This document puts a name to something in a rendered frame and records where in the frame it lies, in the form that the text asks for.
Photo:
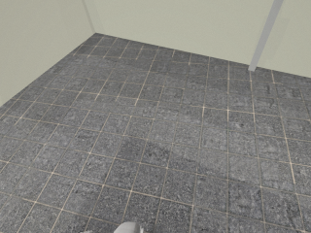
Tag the panel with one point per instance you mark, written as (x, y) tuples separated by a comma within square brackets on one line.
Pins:
[(273, 13)]

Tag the robot left thigh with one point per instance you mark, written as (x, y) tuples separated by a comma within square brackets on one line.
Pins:
[(129, 227)]

